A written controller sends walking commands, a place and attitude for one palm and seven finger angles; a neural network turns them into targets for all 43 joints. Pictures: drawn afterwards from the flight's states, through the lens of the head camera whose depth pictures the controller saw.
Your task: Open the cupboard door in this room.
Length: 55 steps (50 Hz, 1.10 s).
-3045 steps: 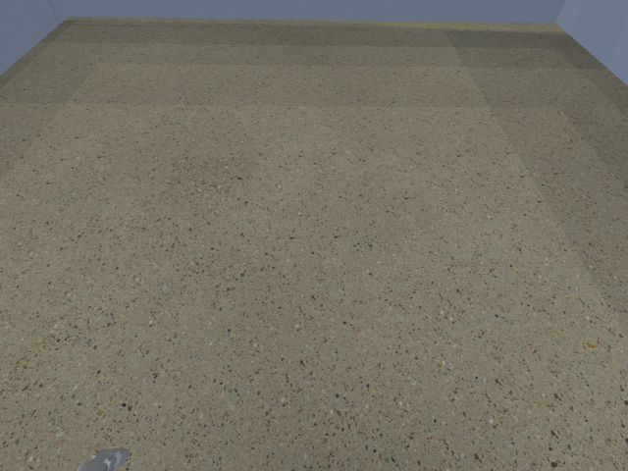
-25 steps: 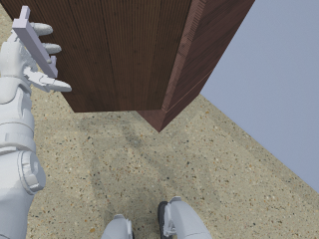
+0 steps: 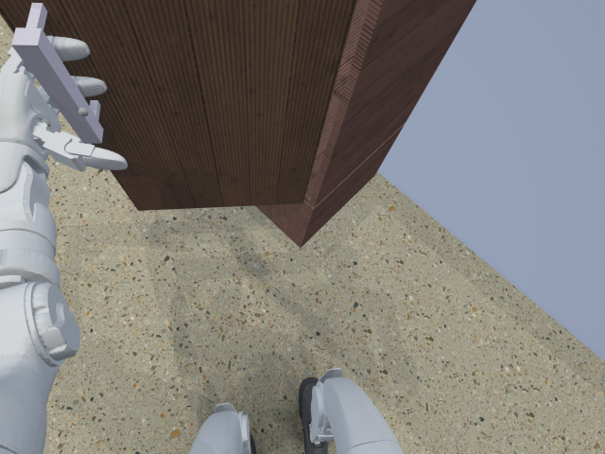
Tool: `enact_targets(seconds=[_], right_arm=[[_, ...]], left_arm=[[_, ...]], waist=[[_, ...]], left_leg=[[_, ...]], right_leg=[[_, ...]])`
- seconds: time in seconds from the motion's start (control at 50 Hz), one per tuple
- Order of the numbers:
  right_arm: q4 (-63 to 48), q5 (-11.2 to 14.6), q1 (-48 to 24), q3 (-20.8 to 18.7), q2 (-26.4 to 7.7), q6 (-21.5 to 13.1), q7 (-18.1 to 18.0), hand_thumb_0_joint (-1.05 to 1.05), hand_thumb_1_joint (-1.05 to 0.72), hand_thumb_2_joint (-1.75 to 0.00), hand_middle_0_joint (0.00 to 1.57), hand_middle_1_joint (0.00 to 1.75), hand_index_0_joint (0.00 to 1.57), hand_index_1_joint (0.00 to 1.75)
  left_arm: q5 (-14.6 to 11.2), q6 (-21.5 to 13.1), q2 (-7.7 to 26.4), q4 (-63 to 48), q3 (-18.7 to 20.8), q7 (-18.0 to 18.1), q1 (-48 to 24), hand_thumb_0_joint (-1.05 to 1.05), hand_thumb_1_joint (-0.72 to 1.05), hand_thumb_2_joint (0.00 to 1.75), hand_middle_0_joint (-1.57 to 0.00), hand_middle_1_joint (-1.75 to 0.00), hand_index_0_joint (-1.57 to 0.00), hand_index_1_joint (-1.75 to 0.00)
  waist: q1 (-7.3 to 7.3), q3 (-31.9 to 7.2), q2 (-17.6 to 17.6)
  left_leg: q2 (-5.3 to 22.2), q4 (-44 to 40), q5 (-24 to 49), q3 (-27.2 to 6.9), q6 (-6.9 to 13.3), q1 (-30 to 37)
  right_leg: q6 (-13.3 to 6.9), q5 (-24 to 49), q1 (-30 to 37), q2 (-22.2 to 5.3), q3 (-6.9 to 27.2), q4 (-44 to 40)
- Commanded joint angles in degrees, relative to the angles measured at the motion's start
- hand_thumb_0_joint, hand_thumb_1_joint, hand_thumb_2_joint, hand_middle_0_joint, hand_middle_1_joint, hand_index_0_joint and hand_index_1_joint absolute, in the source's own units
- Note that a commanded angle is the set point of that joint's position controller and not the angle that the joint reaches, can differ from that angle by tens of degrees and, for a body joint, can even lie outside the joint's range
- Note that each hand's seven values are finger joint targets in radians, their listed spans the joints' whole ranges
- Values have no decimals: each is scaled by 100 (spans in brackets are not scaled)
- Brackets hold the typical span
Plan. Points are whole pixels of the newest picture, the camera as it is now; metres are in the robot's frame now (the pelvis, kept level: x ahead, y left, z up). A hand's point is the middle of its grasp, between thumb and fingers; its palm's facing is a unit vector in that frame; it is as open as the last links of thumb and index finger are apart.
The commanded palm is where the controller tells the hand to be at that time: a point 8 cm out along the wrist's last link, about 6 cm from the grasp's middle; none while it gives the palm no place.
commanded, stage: close the thumb around the handle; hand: left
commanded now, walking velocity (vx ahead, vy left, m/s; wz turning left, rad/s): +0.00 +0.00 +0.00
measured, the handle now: (68, 81) +0.57 +0.24 +0.06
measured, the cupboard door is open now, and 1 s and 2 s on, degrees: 49 52 96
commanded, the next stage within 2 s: pull the door open along its arc in 0.64 s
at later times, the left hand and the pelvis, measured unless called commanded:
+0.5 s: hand (81, 111) +0.52 +0.21 +0.07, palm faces -0.01 -1.00 -0.02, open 6.5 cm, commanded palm +0.50 +0.25 +0.06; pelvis +0.00 +0.00 +0.00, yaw +0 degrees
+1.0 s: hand (82, 123) +0.50 +0.21 +0.07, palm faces -0.01 -1.00 -0.02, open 5.8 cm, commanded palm +0.45 +0.26 +0.06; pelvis +0.01 +0.00 +0.01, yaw -1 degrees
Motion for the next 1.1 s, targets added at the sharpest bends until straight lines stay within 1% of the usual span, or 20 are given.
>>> enact_targets(seconds=[0.0,0.06,0.1,0.14,0.2,0.26,0.36,0.38,0.42,0.46,0.5,0.54,0.58,0.66,0.7,0.74,0.8,0.94,0.96,1.08], right_arm=[[-206,-30,1186,-390,-1061,-13,-37,0,-90,-90,20,30,20,30],[-227,-20,1144,-371,-1051,5,-36,0,-90,-90,20,30,20,30],[-211,-32,1168,-385,-1045,-4,-35,0,-90,-90,20,30,20,30],[-178,-34,1173,-369,-1050,-12,-44,0,-90,-90,20,30,20,30],[-197,-51,1195,-395,-1043,-25,-34,0,-90,-90,20,30,20,30],[-186,-33,1164,-392,-1038,-14,-11,0,-90,-90,20,30,20,30],[-180,-50,1184,-396,-1047,-7,-23,0,-90,-90,20,30,20,30],[-185,-45,1186,-390,-1032,-21,-24,0,-90,-90,20,30,20,30],[-131,-45,1175,-397,-1038,-11,-23,0,-90,-90,20,30,20,30],[-144,-46,1194,-387,-1054,-6,-29,0,-90,-90,20,30,20,30],[-162,-49,1201,-414,-1039,-21,-23,0,-90,-90,20,30,20,30],[-149,-47,1177,-391,-1025,-5,-20,0,-90,-90,20,30,20,30],[-170,-53,1198,-409,-1041,-10,-23,0,-90,-90,20,30,20,30],[-167,-50,1184,-400,-1036,3,-18,0,-90,-90,20,30,20,30],[-136,-57,1186,-406,-1019,1,-13,0,-90,-90,20,30,20,30],[-122,-54,1196,-402,-1063,13,-26,0,-90,-90,20,30,20,30],[-264,-28,1136,-399,-1016,2,-13,0,-90,-90,20,30,20,30],[-540,65,967,-463,-968,23,52,0,-90,-90,20,30,20,30],[-592,82,928,-473,-954,23,61,0,-90,-90,20,30,20,30],[-905,175,585,-538,-832,-113,124,0,-90,-90,20,30,20,30]], left_arm=[[-150,-368,1548,-1282,215,24,-2280,0,-28,40,-32,-122,-32,-122],[-109,-321,1484,-1258,117,54,-2252,0,-11,47,-33,-124,-33,-124],[-99,-364,1435,-1255,110,92,-2296,0,0,52,-34,-125,-34,-125],[-97,-343,1414,-1150,64,116,-2423,0,12,56,-34,-127,-34,-127],[-79,-458,1499,-1388,148,108,-2367,0,28,64,-36,-128,-36,-128],[-124,-392,1137,-1153,-89,87,-2215,0,45,71,-37,-130,-37,-130],[-60,-416,1335,-1221,35,117,-2286,0,73,83,-39,-133,-39,-133],[-93,-441,1242,-1233,-33,109,-2349,0,79,85,-39,-134,-39,-134],[-103,-413,1136,-1146,-114,107,-2425,0,90,90,-40,-135,-40,-135],[-79,-394,1325,-1135,7,109,-2409,0,90,90,-40,-135,-40,-135],[-93,-436,1297,-1285,23,92,-2357,0,90,90,-40,-135,-40,-135],[-70,-412,1225,-1244,-78,106,-2407,0,90,90,-40,-135,-40,-135],[-109,-424,1224,-1264,-31,120,-2378,0,90,90,-40,-135,-40,-135],[-50,-416,1346,-1288,24,118,-2280,0,90,90,-40,-135,-40,-135],[-74,-432,1210,-1322,-69,118,-2369,0,90,90,-40,-135,-40,-135],[-41,-401,1571,-1090,203,126,-2186,0,90,90,-40,-135,-40,-135],[-95,-439,1497,-1345,207,32,-1825,0,90,90,-40,-135,-40,-135],[-402,-366,1197,-2084,230,-49,-399,0,90,90,-40,-135,-40,-135],[-439,-346,1143,-2241,226,-41,-161,0,90,90,-40,-135,-40,-135],[-816,-272,490,-3214,74,-17,1535,0,90,90,-40,-135,-40,-135]], waist=[[-3,-3211,890],[-10,-2913,840],[-7,-3038,932],[-108,-2799,722],[27,-3262,1048],[-59,-2870,791],[-11,-3010,851],[-45,-2987,992],[-123,-2859,866],[-68,-2927,777],[-25,-3217,963],[-52,-3007,1011],[-71,-3040,790],[-4,-3076,917],[-39,-3078,1081],[-12,-2928,743],[161,-3186,949],[468,-3200,687],[515,-3175,478],[835,-2991,276]], left_leg=[[38,-755,3534,-477,-306,1341],[20,-833,3184,-441,-273,1152],[31,-822,3334,-485,-317,1342],[36,-828,3143,-481,-284,1161],[42,-795,3635,-530,-373,1545],[54,-815,3480,-504,-341,1427],[39,-811,3440,-519,-359,1400],[40,-803,3616,-537,-384,1486],[66,-777,3521,-551,-376,1499],[33,-790,3356,-518,-338,1292],[40,-754,3682,-526,-379,1519],[61,-787,3691,-570,-420,1556],[52,-760,3654,-557,-366,1497],[36,-808,3576,-521,-359,1434],[68,-789,3826,-564,-415,1643],[54,-771,3529,-507,-348,1338],[12,-840,3575,-440,-328,1350],[27,-1049,3928,-315,-284,1375],[19,-1103,3829,-294,-243,1227],[-39,-1389,3732,-133,-180,863]], right_leg=[[-26,1983,2606,154,374,-121],[-24,1820,2611,141,379,-176],[-28,1766,2481,148,352,-154],[-12,1730,2481,148,359,-177],[-45,1889,2513,146,352,-108],[-16,1762,2378,162,327,-185],[-27,1748,2426,146,330,-138],[-45,1791,2356,151,316,-126],[-13,1699,2209,154,310,-155],[-26,1767,2436,146,347,-137],[-29,1916,2452,146,347,-111],[-25,1798,2316,152,306,-117],[-34,1841,2377,161,311,-132],[-35,1886,2519,147,341,-142],[-34,1892,2340,154,301,-129],[-25,1869,2481,159,345,-154],[-46,2056,2815,147,393,-141],[-49,2505,3363,149,425,-259],[-52,2567,3548,138,442,-271],[-109,2885,4155,27,546,-324]])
